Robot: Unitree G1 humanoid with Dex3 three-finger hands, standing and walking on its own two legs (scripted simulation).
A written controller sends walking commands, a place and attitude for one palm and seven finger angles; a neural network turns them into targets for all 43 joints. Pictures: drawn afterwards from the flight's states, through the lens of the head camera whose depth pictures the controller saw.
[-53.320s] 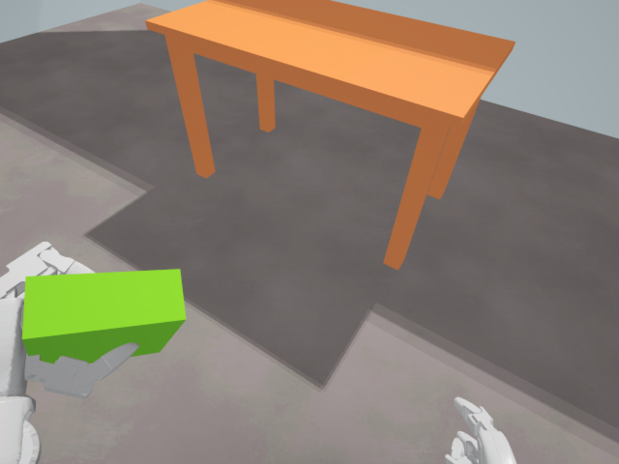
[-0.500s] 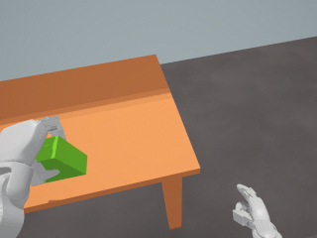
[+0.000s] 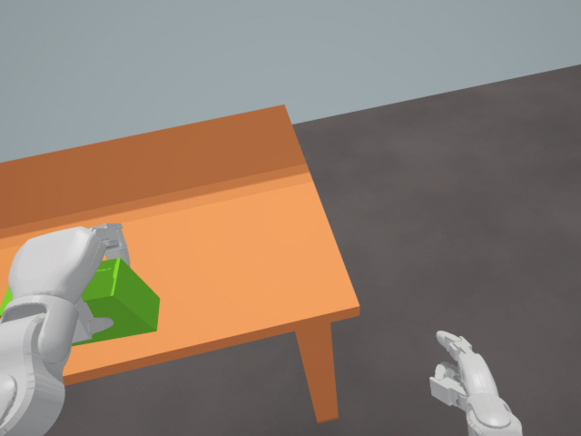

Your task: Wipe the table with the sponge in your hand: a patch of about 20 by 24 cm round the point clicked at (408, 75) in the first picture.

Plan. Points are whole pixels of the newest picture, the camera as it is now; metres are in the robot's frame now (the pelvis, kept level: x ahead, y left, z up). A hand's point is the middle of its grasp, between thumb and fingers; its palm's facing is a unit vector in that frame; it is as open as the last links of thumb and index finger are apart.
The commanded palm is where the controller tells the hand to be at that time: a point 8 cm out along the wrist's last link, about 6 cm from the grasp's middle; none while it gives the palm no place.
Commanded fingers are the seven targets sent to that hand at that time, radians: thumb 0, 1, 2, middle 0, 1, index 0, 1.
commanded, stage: turn the palm down, sponge in hand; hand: left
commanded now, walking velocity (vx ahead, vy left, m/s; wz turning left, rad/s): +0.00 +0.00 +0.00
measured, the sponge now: (97, 311) +0.22 +0.31 +0.09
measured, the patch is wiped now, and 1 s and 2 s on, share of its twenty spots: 0.95 0.95 0.95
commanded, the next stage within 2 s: move the sponge above the wiping area in 0.18 s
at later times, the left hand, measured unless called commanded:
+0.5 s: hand (99, 284) +0.23 +0.28 +0.14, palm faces +0.06 -0.04 -1.00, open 9.2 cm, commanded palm +0.20 +0.27 +0.21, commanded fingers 0.00 0.10 1.30 -1.20 -1.60 -1.20 -1.60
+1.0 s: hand (111, 276) +0.25 +0.28 +0.13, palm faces +0.04 -0.06 -1.00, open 9.2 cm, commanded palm +0.22 +0.28 +0.19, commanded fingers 0.00 0.10 1.30 -1.20 -1.60 -1.20 -1.60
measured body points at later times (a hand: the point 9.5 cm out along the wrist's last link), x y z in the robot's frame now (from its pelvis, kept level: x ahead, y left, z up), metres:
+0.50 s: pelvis +0.00 +0.00 +0.00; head -0.01 -0.06 +0.44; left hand +0.22 +0.28 +0.20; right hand +0.25 -0.21 -0.09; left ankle +0.01 +0.12 -0.74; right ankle +0.00 -0.10 -0.74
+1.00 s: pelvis +0.00 +0.01 +0.00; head -0.01 -0.05 +0.45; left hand +0.24 +0.28 +0.18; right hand +0.24 -0.21 -0.09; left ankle +0.01 +0.12 -0.74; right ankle +0.00 -0.10 -0.74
